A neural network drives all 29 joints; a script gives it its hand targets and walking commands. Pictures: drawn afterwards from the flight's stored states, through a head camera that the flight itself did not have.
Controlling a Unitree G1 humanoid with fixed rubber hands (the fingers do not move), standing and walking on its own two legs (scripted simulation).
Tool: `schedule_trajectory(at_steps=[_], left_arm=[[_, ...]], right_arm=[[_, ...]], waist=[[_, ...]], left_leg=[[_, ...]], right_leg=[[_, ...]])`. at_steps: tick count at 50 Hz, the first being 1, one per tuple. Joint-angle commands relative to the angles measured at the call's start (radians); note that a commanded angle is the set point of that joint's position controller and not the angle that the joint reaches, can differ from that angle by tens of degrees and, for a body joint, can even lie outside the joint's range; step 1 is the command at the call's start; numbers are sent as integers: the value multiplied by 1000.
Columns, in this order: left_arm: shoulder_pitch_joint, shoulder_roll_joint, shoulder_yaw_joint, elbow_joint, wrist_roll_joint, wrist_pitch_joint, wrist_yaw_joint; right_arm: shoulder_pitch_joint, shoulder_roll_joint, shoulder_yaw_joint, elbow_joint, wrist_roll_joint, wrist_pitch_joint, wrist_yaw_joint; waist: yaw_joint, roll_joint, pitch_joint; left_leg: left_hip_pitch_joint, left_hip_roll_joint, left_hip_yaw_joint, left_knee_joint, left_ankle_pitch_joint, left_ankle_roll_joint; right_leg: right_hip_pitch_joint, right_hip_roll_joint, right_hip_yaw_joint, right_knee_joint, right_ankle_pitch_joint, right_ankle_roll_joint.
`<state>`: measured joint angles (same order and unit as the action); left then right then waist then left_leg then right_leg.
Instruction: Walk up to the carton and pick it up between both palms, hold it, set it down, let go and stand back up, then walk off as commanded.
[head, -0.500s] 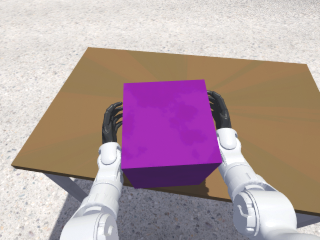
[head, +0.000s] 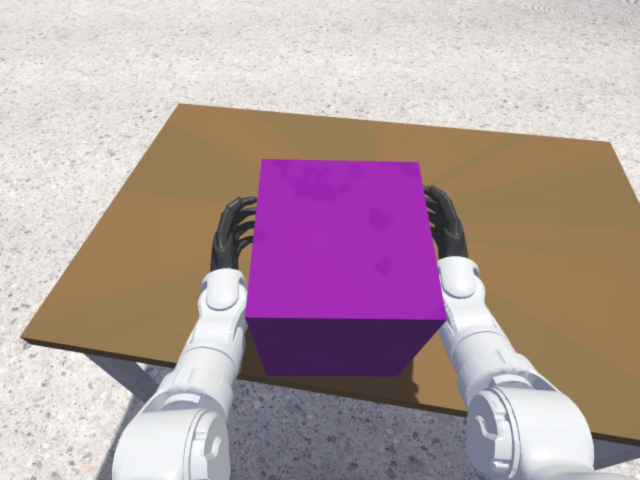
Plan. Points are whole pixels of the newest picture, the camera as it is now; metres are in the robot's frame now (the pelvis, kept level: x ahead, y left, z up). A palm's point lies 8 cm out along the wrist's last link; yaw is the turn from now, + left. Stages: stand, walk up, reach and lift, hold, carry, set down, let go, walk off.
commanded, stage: reach and lift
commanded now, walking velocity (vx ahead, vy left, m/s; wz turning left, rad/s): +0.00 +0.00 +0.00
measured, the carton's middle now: (335, 278) +0.38 +0.03 +0.01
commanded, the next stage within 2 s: hold in 1.96 s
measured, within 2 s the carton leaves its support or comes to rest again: neither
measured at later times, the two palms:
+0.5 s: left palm (179, 220) +0.34 +0.20 +0.16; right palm (453, 229) +0.36 -0.09 +0.16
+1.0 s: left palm (202, 192) +0.37 +0.18 +0.17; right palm (476, 203) +0.38 -0.11 +0.18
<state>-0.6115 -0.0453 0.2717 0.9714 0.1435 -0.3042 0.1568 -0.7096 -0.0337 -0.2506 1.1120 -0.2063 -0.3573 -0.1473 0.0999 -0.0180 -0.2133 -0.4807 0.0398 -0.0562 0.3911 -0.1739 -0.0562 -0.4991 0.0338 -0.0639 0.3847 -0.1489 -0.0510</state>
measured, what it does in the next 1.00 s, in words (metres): stands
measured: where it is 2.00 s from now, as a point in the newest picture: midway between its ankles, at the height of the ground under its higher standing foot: outside the picture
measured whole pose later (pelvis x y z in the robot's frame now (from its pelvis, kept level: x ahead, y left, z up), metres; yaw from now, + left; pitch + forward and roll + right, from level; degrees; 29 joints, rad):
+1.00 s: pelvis -0.01 +0.03 +0.01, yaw +1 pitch -4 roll +0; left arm -0.72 -0.02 0.30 0.53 0.20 0.48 0.05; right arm -0.80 -0.01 -0.21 0.82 -0.02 0.23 -0.16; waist -0.03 -0.05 -0.05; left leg -0.10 0.00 -0.06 0.34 -0.18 -0.01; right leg -0.10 -0.01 -0.06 0.32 -0.15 -0.01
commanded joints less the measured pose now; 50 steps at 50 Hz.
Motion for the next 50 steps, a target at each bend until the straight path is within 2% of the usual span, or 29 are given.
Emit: schedule_trajectory(at_steps=[1,4,5,6,7,8,11,12,14,15,16,17,19,21,23,24,26,29,31,32,34,37,38,39,40,44,46,48,50], left_arm=[[-627,-634,-410,-343,9,33,-152],[-584,-601,-414,-414,6,137,-182],[-602,-599,-388,-434,22,172,-191],[-582,-585,-401,-468,16,208,-207],[-604,-593,-414,-520,13,243,-209],[-650,-629,-447,-576,-2,279,-211],[-638,-619,-440,-614,6,391,-225],[-651,-623,-463,-658,6,427,-228],[-620,-624,-451,-656,21,488,-237],[-606,-644,-463,-648,31,518,-237],[-582,-633,-432,-626,44,542,-243],[-605,-636,-410,-584,59,571,-251],[-630,-620,-366,-542,75,608,-257],[-657,-630,-347,-504,76,635,-266],[-696,-624,-334,-479,70,657,-269],[-719,-659,-362,-476,63,668,-269],[-744,-633,-321,-403,73,678,-286],[-811,-631,-322,-436,53,674,-277],[-874,-643,-366,-467,21,661,-268],[-891,-652,-360,-467,24,652,-264],[-893,-642,-396,-490,1,652,-257],[-856,-647,-392,-511,0,671,-248],[-839,-618,-390,-523,-9,674,-257],[-800,-615,-368,-522,14,692,-265],[-818,-592,-336,-497,37,705,-278],[-725,-547,-278,-491,75,749,-315],[-724,-568,-332,-592,50,757,-319],[-764,-615,-416,-745,10,753,-303],[-784,-619,-467,-807,-12,754,-287]], right_arm=[[-581,695,522,-297,121,12,64],[-546,678,560,-360,168,107,37],[-561,693,565,-391,181,128,32],[-530,696,564,-419,182,152,21],[-548,695,564,-427,195,179,19],[-582,692,532,-456,202,192,17],[-598,678,504,-498,213,245,27],[-593,670,490,-510,217,263,28],[-617,652,488,-536,239,292,39],[-630,620,458,-529,237,299,51],[-625,620,446,-506,242,315,58],[-653,604,402,-491,228,329,64],[-710,583,348,-472,210,344,81],[-768,577,275,-451,186,350,96],[-811,588,258,-455,180,356,105],[-836,590,243,-474,171,354,109],[-852,604,193,-450,143,370,111],[-884,630,189,-454,133,385,120],[-881,621,154,-442,116,395,126],[-895,642,166,-442,115,395,127],[-857,646,184,-449,123,408,118],[-847,630,234,-435,171,431,116],[-770,645,255,-413,188,447,103],[-797,626,276,-435,206,453,97],[-784,612,243,-385,200,473,89],[-820,633,325,-477,287,508,56],[-804,651,409,-581,344,517,32],[-822,663,486,-684,397,515,20],[-825,673,543,-742,439,528,9]], waist=[[-89,-45,-570],[-122,-65,-456],[-112,-79,-403],[-146,-86,-377],[-147,-63,-358],[-186,-51,-370],[-178,-42,-304],[-208,-21,-288],[-186,-24,-253],[-200,8,-247],[-178,-15,-194],[-192,-12,-143],[-176,-32,-73],[-192,-42,-33],[-180,-51,-25],[-205,-21,-39],[-209,-54,-28],[-190,-32,-119],[-242,-5,-179],[-228,-4,-206],[-250,1,-255],[-227,5,-254],[-249,-12,-215],[-236,-11,-190],[-252,-14,-157],[-219,-52,-155],[-251,-25,-232],[-256,17,-392],[-257,56,-419]], left_leg=[[221,-76,63,23,436,9],[280,-75,55,12,388,14],[274,-72,62,7,374,18],[290,-81,62,-2,364,18],[291,-79,57,-7,361,12],[314,-73,46,-3,384,2],[352,-75,59,-26,359,2],[377,-76,56,-26,363,-3],[414,-75,52,-44,350,3],[435,-74,44,-58,337,-3],[459,-73,55,-68,308,5],[457,-70,56,-83,254,9],[457,-67,63,-116,153,21],[433,-61,61,-145,47,33],[397,-57,70,-167,-31,41],[371,-55,64,-173,-41,31],[354,-59,74,-183,-136,53],[330,-61,84,-191,-127,55],[349,-50,66,-194,-165,42],[358,-55,68,-185,-139,43],[385,-58,70,-165,-76,31],[425,-63,62,-138,29,28],[428,-70,69,-132,45,30],[406,-79,68,-129,87,36],[382,-86,67,-139,58,38],[391,-107,73,-117,125,64],[421,-111,58,-79,227,41],[473,-109,37,-39,367,15],[478,-117,26,-9,417,2]], right_leg=[[766,-46,31,60,796,142],[790,-51,37,27,745,152],[784,-58,38,10,727,157],[803,-60,35,0,745,162],[801,-58,35,-2,717,156],[767,-47,17,-13,685,147],[764,-41,12,-55,576,129],[751,-36,-1,-62,544,126],[748,-31,-8,-71,501,123],[722,-21,-26,-78,435,111],[705,-20,-28,-95,372,110],[670,-18,-40,-110,274,104],[592,-9,-52,-136,104,95],[538,-9,-56,-153,-18,83],[528,-7,-55,-157,-87,74],[529,1,-63,-150,-86,65],[518,-12,-49,-167,-163,68],[544,-13,-44,-152,-153,69],[532,-8,-42,-140,-154,69],[542,-7,-44,-134,-122,69],[553,-11,-33,-139,-55,73],[570,-6,-30,-136,25,68],[589,-11,-25,-134,78,79],[623,-11,-18,-133,120,81],[656,-17,-11,-129,123,85],[718,-23,5,-115,246,112],[791,-20,11,-78,430,124],[847,-1,5,-37,570,124],[845,4,8,-22,620,125]])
